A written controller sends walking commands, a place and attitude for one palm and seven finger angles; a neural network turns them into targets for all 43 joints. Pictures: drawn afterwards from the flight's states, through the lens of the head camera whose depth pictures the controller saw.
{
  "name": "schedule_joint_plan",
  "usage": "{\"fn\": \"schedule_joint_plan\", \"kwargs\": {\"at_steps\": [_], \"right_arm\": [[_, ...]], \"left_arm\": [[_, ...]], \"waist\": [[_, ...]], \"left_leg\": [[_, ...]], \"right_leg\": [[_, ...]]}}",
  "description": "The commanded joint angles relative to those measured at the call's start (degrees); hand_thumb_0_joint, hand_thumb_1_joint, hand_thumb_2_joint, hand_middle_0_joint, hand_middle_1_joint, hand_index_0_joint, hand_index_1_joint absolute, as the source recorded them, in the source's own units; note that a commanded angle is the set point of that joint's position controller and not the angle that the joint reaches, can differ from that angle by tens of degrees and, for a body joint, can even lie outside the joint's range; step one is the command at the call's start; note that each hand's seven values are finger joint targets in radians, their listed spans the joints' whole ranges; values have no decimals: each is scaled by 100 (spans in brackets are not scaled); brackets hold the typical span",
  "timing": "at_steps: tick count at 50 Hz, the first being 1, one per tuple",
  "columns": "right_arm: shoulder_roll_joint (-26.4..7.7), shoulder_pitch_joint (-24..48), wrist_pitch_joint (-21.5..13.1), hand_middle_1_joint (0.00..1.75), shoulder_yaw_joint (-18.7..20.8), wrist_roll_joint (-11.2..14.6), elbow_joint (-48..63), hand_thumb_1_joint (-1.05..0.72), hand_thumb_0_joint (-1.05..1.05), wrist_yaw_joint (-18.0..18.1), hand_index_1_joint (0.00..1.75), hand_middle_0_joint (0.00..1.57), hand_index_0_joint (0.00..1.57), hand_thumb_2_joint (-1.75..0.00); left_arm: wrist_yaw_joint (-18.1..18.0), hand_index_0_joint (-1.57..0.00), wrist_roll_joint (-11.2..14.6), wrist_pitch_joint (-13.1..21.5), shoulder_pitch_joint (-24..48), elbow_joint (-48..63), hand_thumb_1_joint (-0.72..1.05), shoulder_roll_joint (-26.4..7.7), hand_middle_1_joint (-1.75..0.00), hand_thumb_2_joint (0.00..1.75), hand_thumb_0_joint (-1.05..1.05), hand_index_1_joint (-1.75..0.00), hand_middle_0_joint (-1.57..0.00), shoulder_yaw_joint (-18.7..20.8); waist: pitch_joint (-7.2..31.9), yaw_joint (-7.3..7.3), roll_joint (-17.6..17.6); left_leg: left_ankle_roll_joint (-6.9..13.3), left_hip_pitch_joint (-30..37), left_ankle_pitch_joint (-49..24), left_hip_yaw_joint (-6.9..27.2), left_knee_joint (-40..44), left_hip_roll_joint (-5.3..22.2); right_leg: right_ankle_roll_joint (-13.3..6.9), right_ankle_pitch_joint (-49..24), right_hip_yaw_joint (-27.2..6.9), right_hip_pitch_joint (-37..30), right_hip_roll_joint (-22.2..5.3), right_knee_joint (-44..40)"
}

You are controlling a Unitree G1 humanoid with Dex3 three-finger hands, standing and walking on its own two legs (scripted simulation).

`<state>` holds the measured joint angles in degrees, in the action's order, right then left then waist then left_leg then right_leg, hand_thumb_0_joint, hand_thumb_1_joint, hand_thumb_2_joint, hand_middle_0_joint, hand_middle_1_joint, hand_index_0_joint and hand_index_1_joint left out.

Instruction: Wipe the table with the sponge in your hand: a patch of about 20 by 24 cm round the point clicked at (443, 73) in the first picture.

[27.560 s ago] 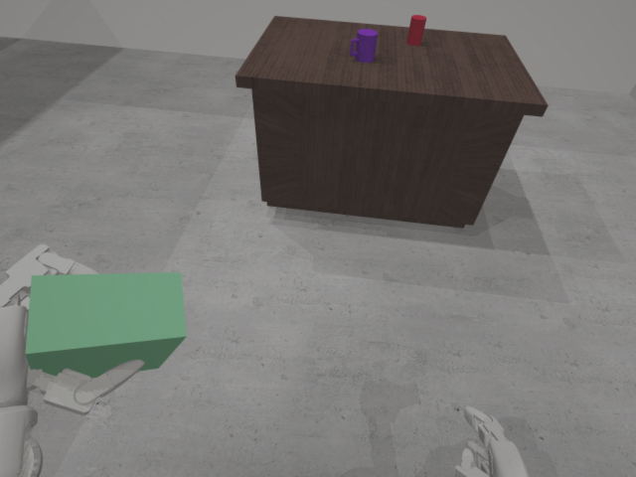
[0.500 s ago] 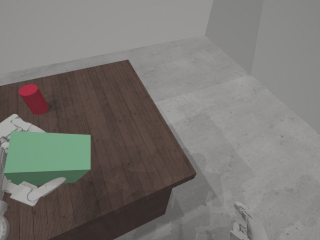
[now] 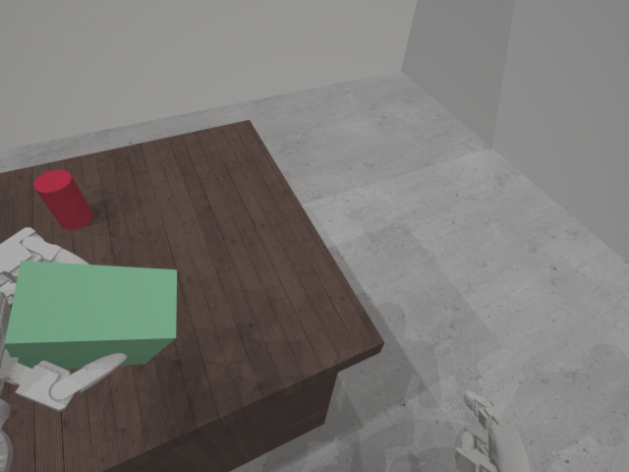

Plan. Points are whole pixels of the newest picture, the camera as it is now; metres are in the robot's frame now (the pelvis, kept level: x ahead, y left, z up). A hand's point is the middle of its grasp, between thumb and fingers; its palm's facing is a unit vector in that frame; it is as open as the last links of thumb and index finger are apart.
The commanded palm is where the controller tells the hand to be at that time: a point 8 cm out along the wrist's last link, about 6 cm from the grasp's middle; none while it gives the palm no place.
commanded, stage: shuffle to correct the standing spot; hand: left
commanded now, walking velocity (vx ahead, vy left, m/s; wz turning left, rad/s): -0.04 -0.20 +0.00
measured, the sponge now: (116, 322) +0.23 +0.21 +0.14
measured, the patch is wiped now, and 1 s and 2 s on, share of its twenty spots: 0.00 0.00 0.00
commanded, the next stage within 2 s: come to a stop and stand still in 0.34 s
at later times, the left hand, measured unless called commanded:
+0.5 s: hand (66, 314) +0.22 +0.24 +0.16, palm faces +0.29 -0.84 -0.47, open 10.3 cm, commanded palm +0.16 +0.28 +0.18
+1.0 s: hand out of the picture +0.22 +0.33 +0.18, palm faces +0.40 -0.84 -0.37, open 10.3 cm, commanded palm +0.16 +0.34 +0.18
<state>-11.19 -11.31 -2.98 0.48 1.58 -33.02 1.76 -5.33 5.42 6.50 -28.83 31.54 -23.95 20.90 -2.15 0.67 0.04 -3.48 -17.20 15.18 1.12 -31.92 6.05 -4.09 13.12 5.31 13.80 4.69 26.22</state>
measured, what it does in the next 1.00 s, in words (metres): shifts its weight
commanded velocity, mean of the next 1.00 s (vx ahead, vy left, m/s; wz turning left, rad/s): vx -0.01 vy -0.08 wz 0.00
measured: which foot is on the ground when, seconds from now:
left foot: down 0.00-1.00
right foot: down 0.00-1.00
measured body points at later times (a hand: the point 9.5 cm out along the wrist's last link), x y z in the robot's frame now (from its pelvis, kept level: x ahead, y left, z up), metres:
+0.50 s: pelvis +0.00 +0.00 +0.00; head +0.03 +0.01 +0.45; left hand +0.20 +0.28 +0.19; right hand +0.16 -0.23 -0.08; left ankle +0.02 +0.16 -0.73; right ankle +0.01 -0.07 -0.73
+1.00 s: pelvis +0.00 +0.07 +0.00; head +0.02 +0.10 +0.45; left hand +0.19 +0.37 +0.19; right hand +0.17 -0.15 -0.06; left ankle +0.02 +0.16 -0.73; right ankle +0.01 -0.07 -0.73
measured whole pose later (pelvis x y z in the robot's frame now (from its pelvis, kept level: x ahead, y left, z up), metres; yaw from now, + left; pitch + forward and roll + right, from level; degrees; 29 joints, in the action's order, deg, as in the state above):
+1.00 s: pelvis +0.00 +0.07 +0.00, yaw -1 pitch -1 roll -1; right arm -9.3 -12.2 -10.8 -1.2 0.5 -33.9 1.5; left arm -6.2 2.6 12.9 -21.4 27.5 -23.6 23.0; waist -4.1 -2.1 -3.7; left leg 2.2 -14.2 13.9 -3.3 -29.0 -0.1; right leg 1.6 12.4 1.6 12.7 -1.6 26.2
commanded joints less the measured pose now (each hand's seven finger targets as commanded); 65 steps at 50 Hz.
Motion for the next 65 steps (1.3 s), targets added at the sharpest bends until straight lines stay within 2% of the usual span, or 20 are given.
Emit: {"fn": "schedule_joint_plan", "kwargs": {"at_steps": [1, 5, 18, 23, 24, 25, 26, 27, 28, 29, 31, 32, 36, 37, 42, 43, 49, 53, 56, 65], "right_arm": [[-740, 414, -306, 30, 295, 14, 886, -90, 0, 43, 30, 20, 20, -90], [-719, 450, -302, 30, 258, 5, 898, -90, 0, 49, 30, 20, 20, -90], [-725, 432, -334, 30, 268, 6, 905, -90, 0, 48, 30, 20, 20, -90], [-718, 426, -302, 30, 260, 24, 909, -90, 0, 50, 30, 20, 20, -90], [-885, -838, -835, 30, 528, -270, 227, -90, 0, 157, 30, 20, 20, -90], [-551, -139, -835, 30, 420, -219, 420, -90, 0, 175, 30, 20, 20, -90], [-753, -187, -831, 30, 459, -107, 835, -90, 0, 92, 30, 20, 20, -90], [-731, -5, -828, 30, 434, -11, 767, -90, 0, 53, 30, 20, 20, -90], [-882, -107, -829, 30, 433, -68, 839, -90, 0, 39, 30, 20, 20, -90], [-849, -70, -860, 30, 387, -65, 850, -90, 0, -12, 30, 20, 20, -90], [-786, 94, -942, 30, 312, -28, 920, -90, 0, -119, 30, 20, 20, -90], [-702, 374, -981, 30, 273, 37, 871, -90, 0, -131, 30, 20, 20, -90], [-703, 340, -998, 30, 271, -38, 907, -90, 0, 1, 30, 20, 20, -90], [-737, 425, -968, 30, 264, -32, 846, -90, 0, 43, 30, 20, 20, -90], [-712, 485, -1002, 30, 210, -53, 869, -90, 0, 155, 30, 20, 20, -90], [-695, 404, -1030, 30, 194, -68, 861, -90, 0, 154, 30, 20, 20, -90], [-721, 225, -1159, 30, 208, -99, 783, -90, 0, -5, 30, 20, 20, -90], [-695, 234, -1046, 30, 178, -95, 740, -90, 0, -65, 30, 20, 20, -90], [-693, 283, -949, 30, 159, -100, 802, -90, 0, -36, 30, 20, 20, -90], [-672, 398, -1011, 30, 120, -123, 901, -90, 0, -3, 30, 20, 20, -90]], "left_arm": [[-135, -120, 49, 367, 348, 1165, 10, -890, -160, 130, 0, -160, -120, 716], [-153, -120, 45, 367, 370, 1200, 10, -908, -160, 130, 0, -160, -120, 712], [-138, -120, 42, 386, 297, 1293, 10, -915, -160, 130, 0, -160, -120, 711], [-145, -120, 59, 342, 199, 1135, 10, -870, -160, 130, 0, -160, -120, 700], [66, -120, -797, 961, 5816, 1818, 10, -5121, -160, 130, 0, -160, -120, 3861], [317, -120, -311, 723, 2959, -1104, 10, -2003, -160, 130, 0, -160, -120, 1767], [241, -120, -156, 772, 1540, -676, 10, -1800, -160, 130, 0, -160, -120, 1627], [257, -120, -61, 650, 1232, -929, 10, -852, -160, 130, 0, -160, -120, 783], [295, -120, -91, 783, 1464, -176, 10, -1074, -160, 130, 0, -160, -120, 775], [275, -120, -49, 882, 1224, 105, 10, -964, -160, 130, 0, -160, -120, 674], [202, -120, -57, 965, 843, 600, 10, -667, -160, 130, 0, -160, -120, 373], [116, -120, -17, 931, 526, 603, 10, -532, -160, 130, 0, -160, -120, 302], [-69, -120, -96, 924, 609, 768, 10, -1111, -160, 130, 0, -160, -120, 930], [-146, -120, -104, 927, 689, 888, 10, -1380, -160, 130, 0, -160, -120, 1204], [-209, -120, -153, 1077, 1181, 1140, 10, -1201, -160, 130, 0, -160, -120, 1076], [-197, -120, -169, 1095, 1246, 1077, 10, -1093, -160, 130, 0, -160, -120, 958], [-126, -120, -269, 1068, 995, 1004, 10, -568, -160, 130, 0, -160, -120, 393], [-106, -120, -307, 964, 923, 614, 10, -360, -160, 130, 0, -160, -120, 274], [-125, -120, -319, 947, 1189, 632, 10, -607, -160, 130, 0, -160, -120, 498], [-125, -120, -336, 1085, 1364, 1264, 10, -663, -160, 130, 0, -160, -120, 495]], "waist": [[817, 37, 279], [724, 38, 313], [940, 25, 603], [836, 35, 353], [-46, -224, -795], [832, -209, -672], [616, -470, -391], [912, -284, 389], [1103, -321, 613], [1210, -347, 572], [1117, -389, 150], [1125, -369, 102], [745, -309, -912], [689, -253, -645], [675, -217, 923], [765, -225, 1037], [989, -200, 615], [748, -161, 369], [603, -156, 374], [819, -155, 924]], "left_leg": [[498, 263, -289, 334, 348, 322], [525, 168, 15, 403, 483, 337], [530, 317, -898, 485, 554, 478], [496, 294, -179, 298, 377, 264], [324, -306, -403, -984, 133, -158], [440, -45, -772, -602, 53, -602], [336, -98, -621, -608, -247, -441], [347, 258, -663, -569, -54, -416], [425, 375, -597, -581, 161, -391], [478, 373, -652, -498, 296, -345], [545, 371, -705, -356, 469, -290], [587, 640, -628, -304, 531, -200], [493, 495, -107, -151, 438, -365], [479, 701, -100, -102, 502, -361], [574, 332, -507, 330, 1223, 37], [591, 250, -555, 365, 1276, 108], [476, 635, -1933, 304, 1037, 216], [411, 304, -1398, 298, 1189, 204], [382, 41, -880, 322, 1303, 173], [408, 67, -342, 358, 1404, 63]], "right_leg": [[153, -880, -928, -204, -981, -580], [186, -552, -924, -123, -937, -619], [205, -1112, -692, -404, -825, -391], [155, -828, -944, -200, -957, -613], [976, -1365, -834, 127, -662, -1226], [310, -1811, -1191, -371, -1086, -670], [474, -2205, -1644, -367, -1195, -822], [204, -2513, -1677, -564, -1354, -454], [432, -2320, -1500, -579, -1279, -339], [624, -1981, -1315, -691, -1211, -291], [799, -1250, -1192, -743, -1054, -390], [735, -906, -1116, -509, -986, -363], [387, 449, -1226, -56, -1072, -973], [264, 660, -1289, 236, -1095, -1009], [307, -360, -845, -417, -795, -152], [312, -460, -749, -585, -795, -20], [367, -1033, -506, -675, -771, 49], [381, -842, -492, -678, -731, -22], [377, -802, -547, -782, -760, -131], [350, -755, -512, -1017, -688, -202]]}}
